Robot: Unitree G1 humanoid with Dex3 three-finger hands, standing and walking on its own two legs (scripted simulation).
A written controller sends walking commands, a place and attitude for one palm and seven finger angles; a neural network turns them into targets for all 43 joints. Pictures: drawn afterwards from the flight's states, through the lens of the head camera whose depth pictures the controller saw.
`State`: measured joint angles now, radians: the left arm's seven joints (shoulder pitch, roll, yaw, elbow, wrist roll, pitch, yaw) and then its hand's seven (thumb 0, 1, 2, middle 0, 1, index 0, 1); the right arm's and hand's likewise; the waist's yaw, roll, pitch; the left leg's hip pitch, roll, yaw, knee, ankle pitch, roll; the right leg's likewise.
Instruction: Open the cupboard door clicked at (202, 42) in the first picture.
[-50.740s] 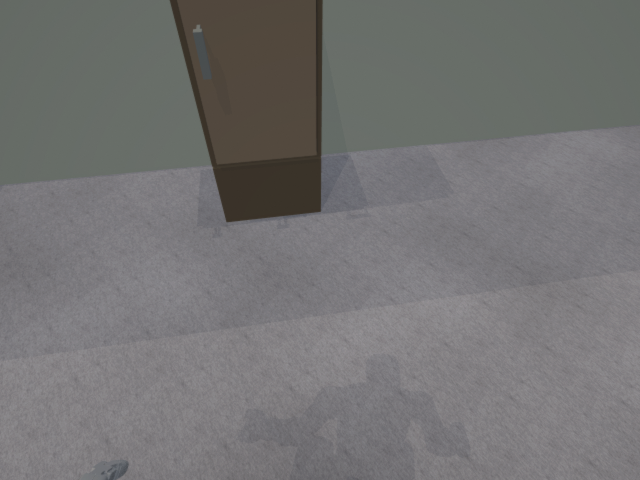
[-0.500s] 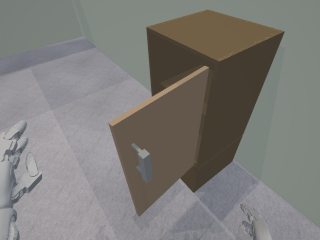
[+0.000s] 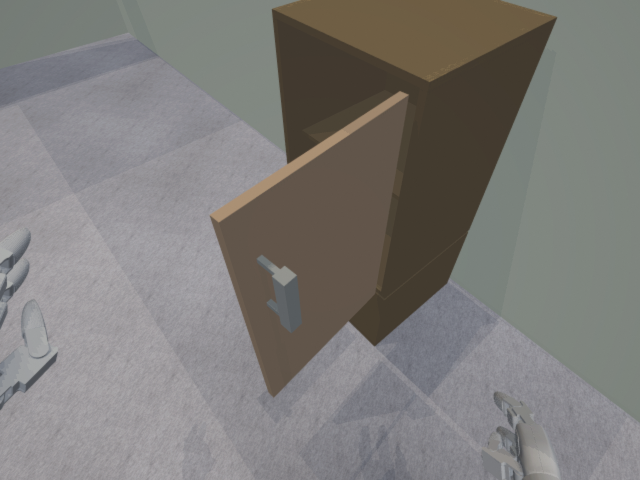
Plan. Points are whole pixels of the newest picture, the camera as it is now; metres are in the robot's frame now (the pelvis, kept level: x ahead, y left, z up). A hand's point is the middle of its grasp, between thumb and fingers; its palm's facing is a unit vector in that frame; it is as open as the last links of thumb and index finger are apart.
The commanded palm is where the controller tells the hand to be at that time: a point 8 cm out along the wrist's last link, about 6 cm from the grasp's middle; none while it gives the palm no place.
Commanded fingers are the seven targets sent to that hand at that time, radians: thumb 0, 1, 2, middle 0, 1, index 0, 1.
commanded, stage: step back with the hand held close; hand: left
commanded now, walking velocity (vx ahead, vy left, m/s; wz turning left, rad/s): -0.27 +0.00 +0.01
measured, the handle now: (278, 293) +0.37 +0.09 -0.02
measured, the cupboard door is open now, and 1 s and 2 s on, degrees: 97 97 97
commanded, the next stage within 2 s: stop stepping back and stand still in 0.98 s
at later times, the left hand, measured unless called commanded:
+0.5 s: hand out of the picture +0.13 +0.27 +0.16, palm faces +0.46 -0.77 -0.43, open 7.4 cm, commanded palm +0.06 +0.31 +0.17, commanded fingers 0.00 0.90 0.90 -0.20 -0.30 -0.20 -0.30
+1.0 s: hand out of the picture +0.07 +0.26 +0.16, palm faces +0.32 -0.81 -0.49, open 7.4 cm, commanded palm +0.00 +0.30 +0.17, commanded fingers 0.00 0.90 0.90 -0.20 -0.30 -0.20 -0.30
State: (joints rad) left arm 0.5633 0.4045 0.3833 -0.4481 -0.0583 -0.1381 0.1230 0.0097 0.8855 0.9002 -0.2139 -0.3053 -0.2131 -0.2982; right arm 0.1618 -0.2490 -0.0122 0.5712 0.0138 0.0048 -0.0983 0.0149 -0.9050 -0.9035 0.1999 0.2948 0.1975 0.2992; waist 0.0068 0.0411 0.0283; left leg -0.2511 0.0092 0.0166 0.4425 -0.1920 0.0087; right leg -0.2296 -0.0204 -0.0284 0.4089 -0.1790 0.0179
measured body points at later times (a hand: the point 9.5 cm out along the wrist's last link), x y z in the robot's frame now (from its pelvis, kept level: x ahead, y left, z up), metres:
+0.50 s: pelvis -0.07 +0.01 -0.02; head -0.05 +0.03 +0.43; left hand +0.10 +0.31 +0.18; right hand +0.10 -0.23 -0.10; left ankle +0.02 +0.11 -0.74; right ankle +0.02 -0.13 -0.74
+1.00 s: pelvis -0.14 +0.00 -0.02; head -0.11 +0.03 +0.43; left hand +0.05 +0.30 +0.18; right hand +0.06 -0.23 -0.08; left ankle +0.02 +0.11 -0.74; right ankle -0.19 -0.11 -0.74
